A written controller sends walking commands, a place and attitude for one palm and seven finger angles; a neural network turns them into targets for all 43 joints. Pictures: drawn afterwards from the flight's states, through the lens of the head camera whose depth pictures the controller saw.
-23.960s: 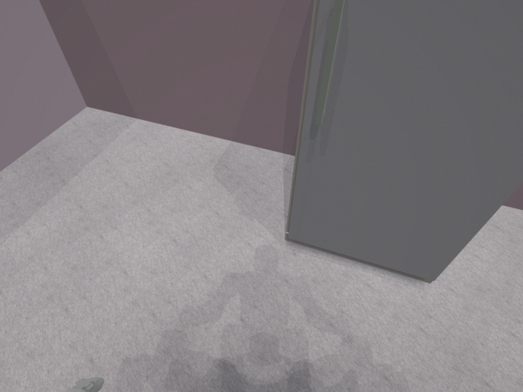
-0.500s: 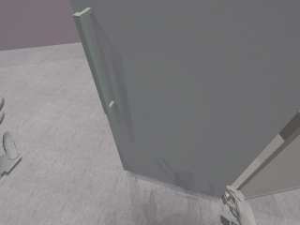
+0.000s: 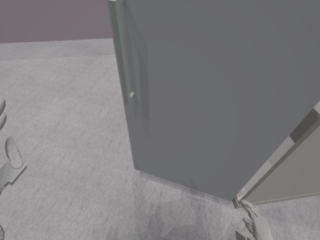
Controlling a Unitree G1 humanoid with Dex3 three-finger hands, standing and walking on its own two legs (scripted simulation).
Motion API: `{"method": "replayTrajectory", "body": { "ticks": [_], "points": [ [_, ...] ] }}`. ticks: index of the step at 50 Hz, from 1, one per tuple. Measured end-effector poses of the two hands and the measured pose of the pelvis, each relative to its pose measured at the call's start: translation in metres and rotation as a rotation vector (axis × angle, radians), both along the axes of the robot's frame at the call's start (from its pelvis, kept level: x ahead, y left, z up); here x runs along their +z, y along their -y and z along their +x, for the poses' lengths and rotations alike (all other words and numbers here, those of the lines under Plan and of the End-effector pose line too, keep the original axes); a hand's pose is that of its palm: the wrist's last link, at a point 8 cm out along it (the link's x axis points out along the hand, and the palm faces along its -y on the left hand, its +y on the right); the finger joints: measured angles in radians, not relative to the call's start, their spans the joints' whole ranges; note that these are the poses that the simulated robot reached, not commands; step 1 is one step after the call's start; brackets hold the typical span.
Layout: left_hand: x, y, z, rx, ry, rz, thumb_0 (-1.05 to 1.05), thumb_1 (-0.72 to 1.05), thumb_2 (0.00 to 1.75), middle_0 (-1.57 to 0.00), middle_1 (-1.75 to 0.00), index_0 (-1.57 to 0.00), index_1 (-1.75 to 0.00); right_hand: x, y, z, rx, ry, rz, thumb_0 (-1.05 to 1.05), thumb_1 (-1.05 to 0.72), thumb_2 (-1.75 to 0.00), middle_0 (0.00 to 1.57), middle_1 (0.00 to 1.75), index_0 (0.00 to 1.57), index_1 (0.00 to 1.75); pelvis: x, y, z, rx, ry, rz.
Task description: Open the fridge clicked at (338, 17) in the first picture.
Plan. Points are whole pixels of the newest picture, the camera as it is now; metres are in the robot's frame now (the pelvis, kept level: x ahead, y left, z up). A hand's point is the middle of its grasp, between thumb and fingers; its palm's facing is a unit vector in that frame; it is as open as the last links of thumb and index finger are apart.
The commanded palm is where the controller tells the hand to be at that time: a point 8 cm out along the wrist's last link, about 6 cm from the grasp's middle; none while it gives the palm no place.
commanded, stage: step back with the hand held close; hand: left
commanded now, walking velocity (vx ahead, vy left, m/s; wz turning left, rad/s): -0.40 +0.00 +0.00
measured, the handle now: (125, 59) +0.58 +0.18 +0.15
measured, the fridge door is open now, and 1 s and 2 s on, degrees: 62 62 62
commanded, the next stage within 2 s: stop stepping back and stand still in 0.20 s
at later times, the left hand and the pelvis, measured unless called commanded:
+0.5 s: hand out of the picture +0.09 +0.27 +0.17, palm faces +0.38 -0.82 -0.42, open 7.4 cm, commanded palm +0.03 +0.32 +0.19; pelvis -0.13 +0.03 +0.00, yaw -3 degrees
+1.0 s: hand out of the picture +0.01 +0.31 +0.17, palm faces +0.46 -0.81 -0.37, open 7.4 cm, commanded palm -0.05 +0.34 +0.19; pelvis -0.21 +0.05 -0.01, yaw -2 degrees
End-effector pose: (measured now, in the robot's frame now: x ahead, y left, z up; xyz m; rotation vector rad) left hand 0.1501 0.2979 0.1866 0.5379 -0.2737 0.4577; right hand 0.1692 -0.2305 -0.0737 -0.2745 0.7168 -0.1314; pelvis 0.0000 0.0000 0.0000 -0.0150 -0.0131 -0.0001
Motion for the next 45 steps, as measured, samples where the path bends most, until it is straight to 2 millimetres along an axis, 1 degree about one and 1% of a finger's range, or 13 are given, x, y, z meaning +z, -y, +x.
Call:
{"method": "replayTrajectory", "body": {
  "ticks": [2, 5, 9, 13, 16, 18, 21, 26, 29, 32, 35, 40, 45],
  "points": [
    [-0.002, -0.003, -0.001, -0.028, 0.014, -0.002, 0.01, 0.89, 0.9, -0.21, -0.3, -0.21, -0.3, 0.003, -0.003, -0.004, -0.007, 0.017, -0.018, 0.02, -0.9, -0.9, 0.21, 0.3, 0.21, 0.3, -0.003, -0.007, -0.006, -0.001, -0.009, -0.015],
    [-0.003, -0.013, -0.006, -0.054, 0.014, 0.019, 0.01, 0.89, 0.9, -0.22, -0.3, -0.21, -0.3, 0.008, -0.009, -0.013, -0.024, 0.039, -0.026, 0.02, -0.9, -0.9, 0.21, 0.3, 0.21, 0.3, -0.004, -0.013, -0.024, 0.002, -0.002, -0.012],
    [-0.001, -0.022, -0.025, -0.053, -0.012, 0.027, 0.01, 0.89, 0.9, -0.22, -0.3, -0.21, -0.3, 0.016, -0.02, -0.031, -0.013, 0.075, -0.009, 0.02, -0.9, -0.9, 0.21, 0.3, 0.21, 0.3, 0.0, -0.015, -0.047, -0.013, -0.011, -0.027],
    [0.003, -0.015, -0.052, -0.06, -0.012, -0.001, 0.02, 0.89, 0.9, -0.21, -0.3, -0.21, -0.3, 0.018, -0.028, -0.056, 0.008, 0.083, 0.017, 0.02, -0.9, -0.9, 0.21, 0.3, 0.21, 0.3, 0.003, -0.014, -0.07, -0.046, -0.031, -0.028],
    [0.004, -0.005, -0.07, -0.08, 0.003, -0.002, 0.02, 0.89, 0.9, -0.21, -0.3, -0.21, -0.3, 0.011, -0.028, -0.076, 0.02, 0.076, 0.027, 0.02, -0.9, -0.9, 0.21, 0.3, 0.21, 0.3, -0.001, -0.011, -0.092, -0.067, -0.048, -0.014],
    [0.006, -0.001, -0.078, -0.099, 0.01, -0.019, 0.02, 0.89, 0.9, -0.21, -0.3, -0.21, -0.3, 0.007, -0.026, -0.093, 0.007, 0.04, 0.025, 0.02, -0.9, -0.9, 0.21, 0.3, 0.21, 0.3, 0.001, -0.012, -0.105, -0.075, -0.036, -0.017],
    [0.008, -0.001, -0.088, -0.12, 0.002, -0.024, 0.01, 0.89, 0.9, -0.21, -0.3, -0.21, -0.3, 0.01, -0.021, -0.125, -0.043, -0.002, 0.021, 0.02, -0.9, -0.9, 0.21, 0.3, 0.21, 0.3, 0.007, -0.016, -0.115, -0.079, -0.03, 0.01],
    [-0.002, -0.02, -0.102, -0.12, -0.019, -0.021, 0.01, 0.89, 0.9, -0.22, -0.3, -0.21, -0.3, 0.008, -0.009, -0.173, -0.137, -0.01, -0.02, 0.02, -0.9, -0.9, 0.21, 0.3, 0.21, 0.3, 0.002, -0.029, -0.132, -0.04, -0.026, -0.016],
    [-0.008, -0.033, -0.117, -0.095, -0.055, -0.023, 0.01, 0.89, 0.9, -0.22, -0.3, -0.21, -0.3, 0.01, -0.008, -0.199, -0.159, -0.032, -0.041, 0.02, -0.9, -0.9, 0.21, 0.3, 0.21, 0.3, 0.005, -0.034, -0.144, -0.051, -0.008, -0.01],
    [-0.006, -0.038, -0.134, -0.071, -0.071, -0.018, 0.02, 0.89, 0.9, -0.22, -0.3, -0.21, -0.3, 0.012, -0.011, -0.219, -0.156, -0.041, -0.043, 0.02, -0.9, -0.9, 0.21, 0.3, 0.2, 0.3, 0.009, -0.036, -0.156, -0.053, -0.002, -0.01],
    [-0.001, -0.036, -0.15, -0.061, -0.06, -0.017, 0.02, 0.89, 0.9, -0.21, -0.3, -0.21, -0.3, 0.009, -0.015, -0.232, -0.133, -0.049, -0.033, 0.02, -0.9, -0.9, 0.2, 0.3, 0.2, 0.3, 0.011, -0.036, -0.169, -0.042, 0.003, -0.009],
    [0.005, -0.035, -0.174, -0.071, 0.011, -0.019, 0.02, 0.89, 0.9, -0.21, -0.3, -0.21, -0.3, 0.002, -0.022, -0.242, -0.1, -0.067, -0.023, 0.02, -0.9, -0.9, 0.21, 0.3, 0.21, 0.3, 0.006, -0.038, -0.186, -0.042, 0.029, 0.0],
    [-0.003, -0.048, -0.181, -0.06, 0.093, -0.056, 0.01, 0.89, 0.9, -0.21, -0.3, -0.21, -0.3, -0.004, -0.029, -0.243, -0.097, -0.03, -0.045, 0.02, -0.9, -0.9, 0.21, 0.3, 0.21, 0.3, -0.007, -0.051, -0.193, -0.039, 0.051, -0.017]
  ]
}}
